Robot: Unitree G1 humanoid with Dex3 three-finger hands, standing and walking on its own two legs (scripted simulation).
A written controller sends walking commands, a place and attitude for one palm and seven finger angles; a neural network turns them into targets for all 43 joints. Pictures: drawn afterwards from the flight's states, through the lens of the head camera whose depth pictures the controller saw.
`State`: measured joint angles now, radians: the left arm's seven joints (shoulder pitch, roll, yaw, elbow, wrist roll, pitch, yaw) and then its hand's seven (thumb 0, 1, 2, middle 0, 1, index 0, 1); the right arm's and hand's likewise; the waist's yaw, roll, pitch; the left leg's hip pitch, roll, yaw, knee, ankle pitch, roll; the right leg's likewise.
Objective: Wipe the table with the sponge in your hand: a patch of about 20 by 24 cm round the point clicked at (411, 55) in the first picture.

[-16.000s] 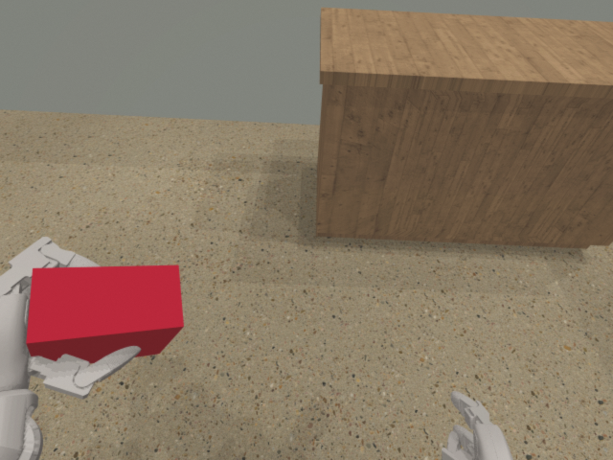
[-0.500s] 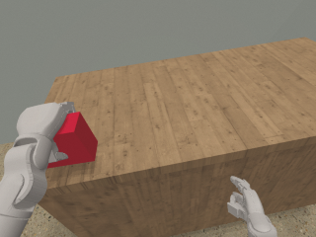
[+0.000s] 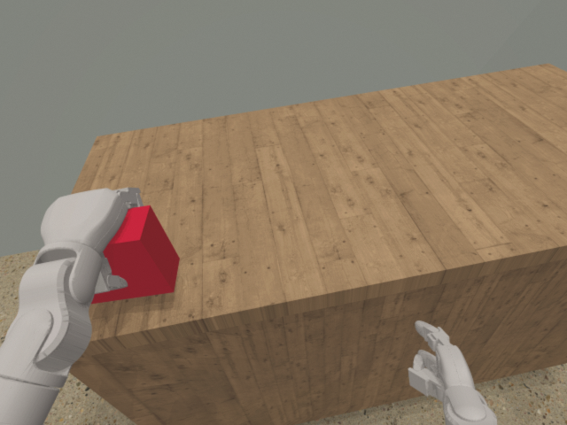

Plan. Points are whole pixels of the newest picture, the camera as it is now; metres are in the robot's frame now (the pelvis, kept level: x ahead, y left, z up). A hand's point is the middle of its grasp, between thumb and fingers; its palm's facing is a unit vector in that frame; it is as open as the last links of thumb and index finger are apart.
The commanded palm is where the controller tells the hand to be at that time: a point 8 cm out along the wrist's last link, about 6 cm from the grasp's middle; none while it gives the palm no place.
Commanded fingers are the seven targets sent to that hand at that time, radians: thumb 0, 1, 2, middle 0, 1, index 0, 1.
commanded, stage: move the sponge above the wiping area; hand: left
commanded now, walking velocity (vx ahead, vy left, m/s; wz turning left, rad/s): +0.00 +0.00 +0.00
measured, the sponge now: (124, 264) +0.27 +0.28 +0.11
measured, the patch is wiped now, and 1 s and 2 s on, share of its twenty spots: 0.00 0.00 0.00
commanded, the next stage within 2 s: lower the sponge onto the table in 1.32 s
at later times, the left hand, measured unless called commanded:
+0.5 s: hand (121, 242) +0.27 +0.27 +0.15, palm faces +0.09 -0.05 -0.99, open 10.1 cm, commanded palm +0.23 +0.27 +0.23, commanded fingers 0.00 0.10 1.30 -1.20 -1.60 -1.20 -1.60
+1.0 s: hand (110, 246) +0.25 +0.27 +0.17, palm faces +0.11 -0.04 -0.99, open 10.1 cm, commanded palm +0.22 +0.27 +0.24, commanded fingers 0.00 0.10 1.30 -1.20 -1.60 -1.20 -1.60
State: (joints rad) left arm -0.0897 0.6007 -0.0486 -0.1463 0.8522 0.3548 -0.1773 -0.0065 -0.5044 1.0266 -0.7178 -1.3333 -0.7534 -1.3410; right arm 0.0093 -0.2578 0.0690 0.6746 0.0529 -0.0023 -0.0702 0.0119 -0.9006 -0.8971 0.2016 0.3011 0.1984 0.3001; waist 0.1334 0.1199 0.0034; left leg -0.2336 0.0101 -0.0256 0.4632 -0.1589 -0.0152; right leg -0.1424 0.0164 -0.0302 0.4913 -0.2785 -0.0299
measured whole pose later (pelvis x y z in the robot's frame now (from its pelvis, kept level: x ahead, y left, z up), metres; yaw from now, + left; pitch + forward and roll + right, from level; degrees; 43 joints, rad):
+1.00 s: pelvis +0.00 -0.01 +0.00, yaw +0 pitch -5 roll +0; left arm -0.05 0.60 -0.05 -0.21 0.85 0.35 -0.15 -0.01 -0.51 1.03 -0.72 -1.33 -0.75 -1.34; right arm 0.01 -0.25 0.07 0.68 0.05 0.00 -0.06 0.01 -0.90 -0.90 0.20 0.30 0.20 0.30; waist 0.15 0.13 -0.01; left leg -0.22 0.02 -0.03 0.46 -0.16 -0.02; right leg -0.13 0.02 -0.03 0.49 -0.28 -0.04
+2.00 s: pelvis +0.00 +0.00 +0.00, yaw +0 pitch -4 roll +0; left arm -0.06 0.59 -0.06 -0.18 0.86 0.37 -0.18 -0.01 -0.51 1.03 -0.72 -1.33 -0.76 -1.34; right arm 0.02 -0.26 0.07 0.67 0.06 0.00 -0.06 0.01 -0.90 -0.90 0.20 0.30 0.20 0.30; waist 0.13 0.12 -0.01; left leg -0.24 0.01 -0.03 0.47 -0.16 -0.01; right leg -0.14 0.02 -0.03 0.49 -0.28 -0.03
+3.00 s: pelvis +0.00 -0.01 +0.00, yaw +0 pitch -5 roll +0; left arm 0.05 0.53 -0.07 -0.14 0.90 0.29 -0.08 -0.01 -0.51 1.03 -0.72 -1.33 -0.76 -1.34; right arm 0.04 -0.24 0.05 0.68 0.04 -0.01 -0.06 0.01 -0.90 -0.90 0.20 0.30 0.20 0.30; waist 0.13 0.12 0.00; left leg -0.21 0.02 -0.04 0.46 -0.16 -0.02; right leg -0.11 0.03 -0.03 0.47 -0.27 -0.04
